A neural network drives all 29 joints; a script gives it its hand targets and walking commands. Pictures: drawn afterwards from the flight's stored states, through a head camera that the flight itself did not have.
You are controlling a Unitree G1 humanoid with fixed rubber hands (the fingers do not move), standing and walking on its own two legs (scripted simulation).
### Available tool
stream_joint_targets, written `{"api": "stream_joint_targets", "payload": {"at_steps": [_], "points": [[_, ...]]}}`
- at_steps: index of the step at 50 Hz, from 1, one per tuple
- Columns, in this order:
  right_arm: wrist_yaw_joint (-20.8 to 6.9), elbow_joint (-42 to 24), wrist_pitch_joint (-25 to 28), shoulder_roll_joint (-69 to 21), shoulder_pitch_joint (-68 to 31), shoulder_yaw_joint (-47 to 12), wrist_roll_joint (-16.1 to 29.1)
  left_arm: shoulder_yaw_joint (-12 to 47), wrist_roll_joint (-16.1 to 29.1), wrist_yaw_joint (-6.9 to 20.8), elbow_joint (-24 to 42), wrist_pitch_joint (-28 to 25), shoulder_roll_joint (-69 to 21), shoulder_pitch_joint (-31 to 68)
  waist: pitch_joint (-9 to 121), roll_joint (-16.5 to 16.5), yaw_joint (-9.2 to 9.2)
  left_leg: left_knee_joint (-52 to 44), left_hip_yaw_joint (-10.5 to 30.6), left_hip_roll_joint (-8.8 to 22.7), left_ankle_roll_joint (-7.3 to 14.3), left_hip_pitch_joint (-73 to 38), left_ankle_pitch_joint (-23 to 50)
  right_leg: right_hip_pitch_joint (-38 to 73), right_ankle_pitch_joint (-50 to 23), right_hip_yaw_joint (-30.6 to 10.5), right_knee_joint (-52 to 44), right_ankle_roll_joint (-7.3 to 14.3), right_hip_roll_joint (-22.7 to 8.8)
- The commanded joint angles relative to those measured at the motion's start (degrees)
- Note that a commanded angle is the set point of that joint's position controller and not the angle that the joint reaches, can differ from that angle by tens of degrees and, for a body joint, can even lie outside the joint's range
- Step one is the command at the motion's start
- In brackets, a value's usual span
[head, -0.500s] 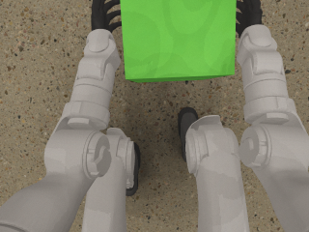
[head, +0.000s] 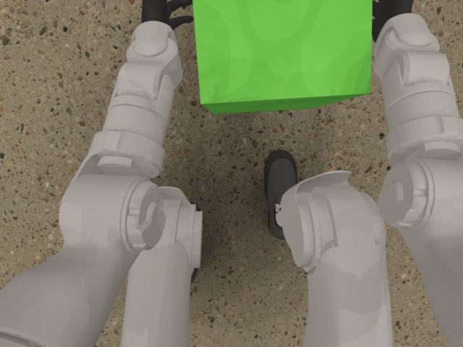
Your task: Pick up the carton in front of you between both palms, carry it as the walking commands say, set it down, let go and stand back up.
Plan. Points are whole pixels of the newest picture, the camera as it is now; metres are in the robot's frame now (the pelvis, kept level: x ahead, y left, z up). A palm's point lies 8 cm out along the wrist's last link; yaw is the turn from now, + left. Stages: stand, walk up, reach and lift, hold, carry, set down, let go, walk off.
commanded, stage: set down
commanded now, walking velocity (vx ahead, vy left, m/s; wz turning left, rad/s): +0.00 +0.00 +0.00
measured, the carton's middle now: (269, 43) +0.50 -0.14 -0.24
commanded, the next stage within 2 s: let go in 1.96 s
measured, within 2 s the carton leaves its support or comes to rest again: rests again in 0.06 s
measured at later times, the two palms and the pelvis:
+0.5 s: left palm (158, 24) +0.54 +0.02 -0.17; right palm (388, 23) +0.49 -0.29 -0.17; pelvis +0.00 +0.00 -0.01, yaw -1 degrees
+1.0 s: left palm (137, 26) +0.54 +0.05 -0.18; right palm (413, 28) +0.48 -0.33 -0.18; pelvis +0.00 -0.01 +0.00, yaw -2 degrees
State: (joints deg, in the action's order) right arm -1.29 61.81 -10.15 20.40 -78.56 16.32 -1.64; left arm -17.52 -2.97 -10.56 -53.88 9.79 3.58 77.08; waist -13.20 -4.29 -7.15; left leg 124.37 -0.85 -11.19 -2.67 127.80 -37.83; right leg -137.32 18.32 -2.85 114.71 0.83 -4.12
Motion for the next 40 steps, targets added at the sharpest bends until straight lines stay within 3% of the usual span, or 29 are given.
{"api": "stream_joint_targets", "payload": {"at_steps": [1, 7, 22, 28, 31, 34, 36, 40], "points": [[-12.9, -6.2, 2.1, -46.7, -27.0, -13.0, 5.0, 20.1, 3.3, 13.9, 5.6, -2.5, -45.4, 33.3, 60.3, -3.8, -3.62, -15.3, -1.9, -0.7, 1.4, -7.7, 7.4, 50.2, -11.7, 2.5, -0.8, 0.4, 6.1], [-12.5, -4.1, 3.1, -43.7, -28.2, -12.6, 5.8, 19.2, 2.0, 13.7, 3.7, -2.7, -42.7, 31.7, 55.5, -4.6, -2.45, -15.1, -1.3, -0.1, 1.7, -6.4, 6.6, 47.7, -10.6, 1.8, -0.3, 0.6, 5.8], [-11.6, 3.8, 3.1, -33.9, -24.4, -7.2, 1.6, 11.0, -2.2, 14.2, -5.4, -2.5, -31.7, 26.8, 42.7, -3.8, -0.66, -14.2, -0.5, 0.6, 2.4, -2.5, 1.8, 40.1, -0.2, 0.1, -0.9, 1.7, 5.3], [-10.5, 5.4, 4.1, -28.7, -22.7, -5.2, 0.9, 10.2, -2.5, 13.2, -6.1, -3.1, -26.4, 25.6, 41.5, -3.1, -0.94, -13.7, -0.5, 1.1, 2.2, -3.5, 1.8, 40.5, 0.9, 0.2, -0.8, 1.3, 5.0], [-7.7, 7.7, 6.1, -17.0, -19.3, -2.1, 1.4, 8.6, -2.0, 10.8, -5.9, -4.1, -14.6, 22.1, 42.7, -2.2, -1.61, -13.6, -0.9, 2.0, 1.2, -5.8, 1.9, 42.5, 0.5, 0.8, -0.6, 0.4, 3.9], [-0.4, 9.8, 10.4, 11.2, -10.2, 4.0, 2.1, 7.2, 1.2, 4.0, -4.4, -5.8, 11.4, 15.8, 44.9, -1.0, -3.04, -13.5, -1.4, 3.4, -0.7, -9.5, 2.1, 45.7, -0.6, 1.0, -0.8, -0.5, 2.0], [1.7, 9.4, 12.1, 14.2, -12.5, 2.7, 5.6, 9.6, 5.2, 2.6, -3.9, -6.2, 13.8, 17.3, 47.1, -0.4, -3.31, -13.3, -0.6, 4.2, -0.8, -11.3, 3.9, 48.1, -3.5, 0.8, -0.6, -0.4, 1.2], [1.8, 5.6, 14.0, 15.3, -15.4, -0.9, 10.9, 14.3, 10.3, 2.7, -0.2, -6.7, 12.3, 18.8, 52.3, -1.5, -3.22, -12.7, -0.4, 5.6, -0.9, -12.9, 8.2, 51.6, -12.0, 0.3, 0.7, 0.4, 0.8]]}}
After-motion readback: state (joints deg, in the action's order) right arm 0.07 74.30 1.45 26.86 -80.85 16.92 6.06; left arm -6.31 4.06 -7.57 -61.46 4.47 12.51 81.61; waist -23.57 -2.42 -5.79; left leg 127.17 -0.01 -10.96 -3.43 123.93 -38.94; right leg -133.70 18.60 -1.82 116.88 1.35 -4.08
